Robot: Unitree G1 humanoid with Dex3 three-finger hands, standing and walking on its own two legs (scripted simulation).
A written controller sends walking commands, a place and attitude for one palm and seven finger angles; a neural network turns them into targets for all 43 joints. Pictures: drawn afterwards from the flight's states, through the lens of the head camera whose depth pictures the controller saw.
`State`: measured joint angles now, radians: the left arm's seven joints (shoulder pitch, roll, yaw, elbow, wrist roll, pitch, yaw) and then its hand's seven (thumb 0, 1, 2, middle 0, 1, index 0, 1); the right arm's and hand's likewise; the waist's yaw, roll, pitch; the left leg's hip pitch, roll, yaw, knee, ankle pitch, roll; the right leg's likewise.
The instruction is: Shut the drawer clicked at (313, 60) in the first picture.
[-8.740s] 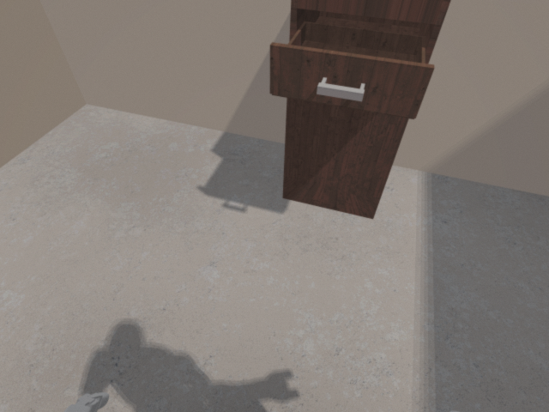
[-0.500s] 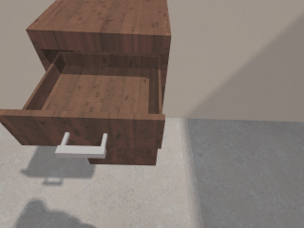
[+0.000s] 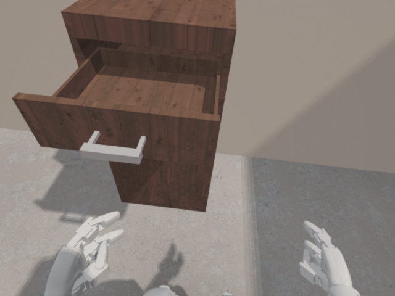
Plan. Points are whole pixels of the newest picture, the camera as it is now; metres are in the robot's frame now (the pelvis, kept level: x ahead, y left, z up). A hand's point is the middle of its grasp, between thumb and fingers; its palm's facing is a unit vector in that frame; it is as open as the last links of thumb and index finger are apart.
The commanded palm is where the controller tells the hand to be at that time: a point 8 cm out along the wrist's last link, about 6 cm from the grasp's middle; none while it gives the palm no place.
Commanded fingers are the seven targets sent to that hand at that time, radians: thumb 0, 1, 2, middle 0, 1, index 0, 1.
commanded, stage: raise the hand and make a fist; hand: left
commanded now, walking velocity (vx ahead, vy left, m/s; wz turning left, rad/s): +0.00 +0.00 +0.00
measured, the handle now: (115, 145) +0.38 +0.20 +0.11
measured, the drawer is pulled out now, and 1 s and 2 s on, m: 0.30 0.30 0.30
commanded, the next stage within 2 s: bring the fist close to the handle in 1.50 s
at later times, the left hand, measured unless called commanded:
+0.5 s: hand (85, 218) +0.21 +0.20 +0.12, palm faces +0.06 -1.00 -0.07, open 3.6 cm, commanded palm +0.17 +0.24 +0.12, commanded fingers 0.00 0.90 0.90 -1.12 -1.30 -1.12 -1.30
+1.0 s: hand (89, 211) +0.20 +0.17 +0.18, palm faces -0.07 -0.99 -0.09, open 3.2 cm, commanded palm +0.15 +0.22 +0.20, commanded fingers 0.00 0.90 0.90 -1.40 -1.60 -1.40 -1.60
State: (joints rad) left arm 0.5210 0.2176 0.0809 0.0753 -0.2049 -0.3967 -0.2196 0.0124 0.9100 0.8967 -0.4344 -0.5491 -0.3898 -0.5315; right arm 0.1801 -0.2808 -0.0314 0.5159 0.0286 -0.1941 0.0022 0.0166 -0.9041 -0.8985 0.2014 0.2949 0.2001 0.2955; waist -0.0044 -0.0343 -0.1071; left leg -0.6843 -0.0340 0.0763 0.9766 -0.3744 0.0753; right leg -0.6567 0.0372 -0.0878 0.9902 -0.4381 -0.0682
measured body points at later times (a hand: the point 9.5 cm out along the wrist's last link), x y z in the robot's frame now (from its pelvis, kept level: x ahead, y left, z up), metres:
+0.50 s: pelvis +0.04 +0.00 +0.02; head +0.04 +0.00 +0.47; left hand +0.20 +0.25 +0.12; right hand +0.20 -0.23 -0.06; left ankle +0.08 +0.08 -0.68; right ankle +0.06 -0.07 -0.68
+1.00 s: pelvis +0.07 +0.05 +0.04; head +0.06 +0.03 +0.49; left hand +0.19 +0.23 +0.18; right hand +0.31 -0.12 +0.00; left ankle +0.08 +0.08 -0.68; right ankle +0.06 -0.07 -0.68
